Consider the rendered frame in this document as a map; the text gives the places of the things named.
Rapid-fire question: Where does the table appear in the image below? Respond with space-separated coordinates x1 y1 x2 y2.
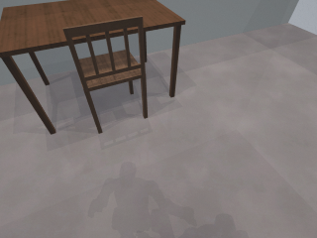
0 0 186 135

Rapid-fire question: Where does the chair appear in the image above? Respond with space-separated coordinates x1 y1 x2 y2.
62 16 148 134

